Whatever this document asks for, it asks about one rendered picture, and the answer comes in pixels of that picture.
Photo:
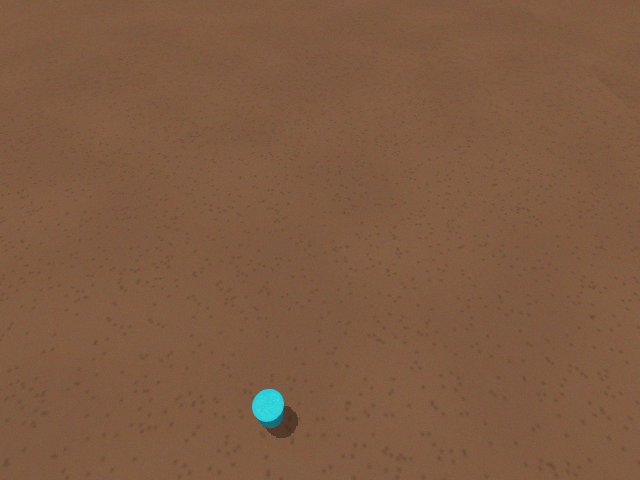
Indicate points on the cup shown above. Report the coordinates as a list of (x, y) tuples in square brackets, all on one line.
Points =
[(268, 408)]

